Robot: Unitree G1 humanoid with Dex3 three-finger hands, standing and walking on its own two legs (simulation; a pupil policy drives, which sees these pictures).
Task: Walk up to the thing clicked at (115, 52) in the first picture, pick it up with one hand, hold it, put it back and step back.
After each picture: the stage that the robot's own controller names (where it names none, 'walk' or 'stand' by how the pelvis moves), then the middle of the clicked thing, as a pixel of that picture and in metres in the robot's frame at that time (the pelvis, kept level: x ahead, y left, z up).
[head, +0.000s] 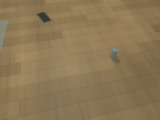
stand; (113, 53) +1.22 -0.35 -0.72
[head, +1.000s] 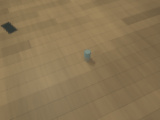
walk; (87, 55) +1.13 +0.02 -0.70
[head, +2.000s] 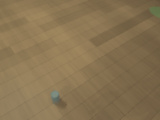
walk; (55, 97) +0.67 +0.23 -0.70
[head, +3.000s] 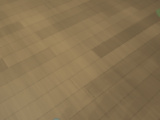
stand; out of the picture +0.40 +0.16 -0.70
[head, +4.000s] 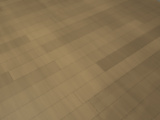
stand; out of the picture +0.36 +0.16 -0.72
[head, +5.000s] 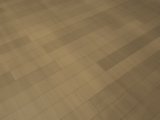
stand; out of the picture +0.38 +0.16 -0.73
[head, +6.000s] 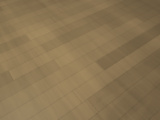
stand; out of the picture +0.37 +0.18 -0.73
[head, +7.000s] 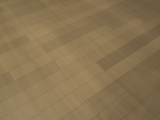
stand; out of the picture +0.36 +0.18 -0.73
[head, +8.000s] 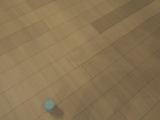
go down; (49, 106) +0.40 +0.16 -0.62
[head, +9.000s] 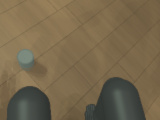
go down; (26, 60) +0.47 +0.17 -0.31
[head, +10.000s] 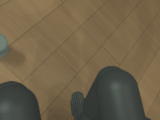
close in; out of the picture +0.47 +0.19 -0.27
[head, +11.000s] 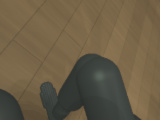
close; out of the picture +0.46 +0.22 -0.24
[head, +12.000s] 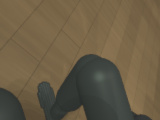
lift; out of the picture +0.44 +0.22 -0.25
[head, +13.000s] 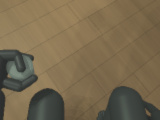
lift; (22, 72) +0.35 +0.20 -0.07
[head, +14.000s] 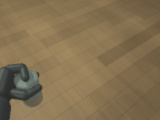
hold; (29, 89) +0.33 +0.18 +0.04
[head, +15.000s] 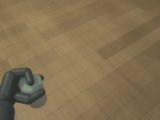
hold; (34, 91) +0.33 +0.17 +0.00
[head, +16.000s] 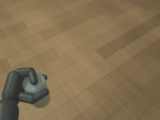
crouch; (37, 91) +0.33 +0.16 +0.00
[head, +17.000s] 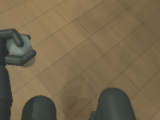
crouch; (22, 52) +0.45 +0.16 -0.09
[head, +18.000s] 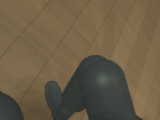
lower; out of the picture +0.46 +0.24 -0.24
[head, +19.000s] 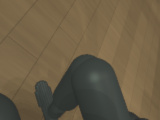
lower; out of the picture +0.46 +0.25 -0.25
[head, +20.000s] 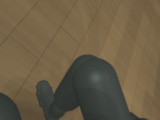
lower; out of the picture +0.47 +0.25 -0.25
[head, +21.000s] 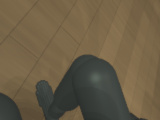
lower; out of the picture +0.47 +0.24 -0.25
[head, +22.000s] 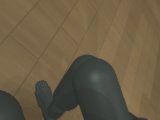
loosen; out of the picture +0.47 +0.22 -0.26
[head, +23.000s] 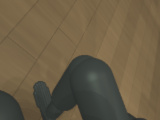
withdraw; out of the picture +0.46 +0.22 -0.27
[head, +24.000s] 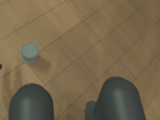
stand; (30, 54) +0.47 +0.16 -0.31
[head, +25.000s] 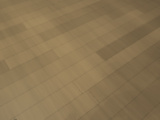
stand; out of the picture +0.39 +0.13 -0.65
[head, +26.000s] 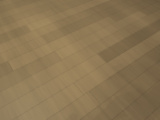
stand; out of the picture +0.39 +0.14 -0.67
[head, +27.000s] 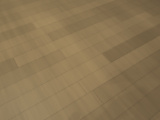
stand; out of the picture +0.40 +0.13 -0.68
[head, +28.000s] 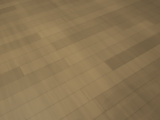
walk; out of the picture +0.40 +0.14 -0.72
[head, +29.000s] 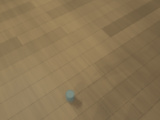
walk; (70, 96) +0.54 +0.10 -0.71
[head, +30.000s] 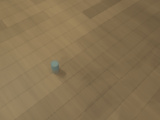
walk; (55, 67) +0.81 +0.19 -0.70
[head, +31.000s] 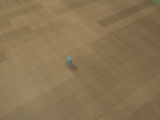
stand; (69, 62) +1.07 +0.15 -0.70
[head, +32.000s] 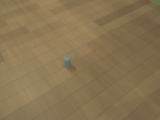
stand; (67, 62) +1.07 +0.15 -0.73
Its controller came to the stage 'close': yes
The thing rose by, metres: 0.71
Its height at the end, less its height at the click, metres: +0.00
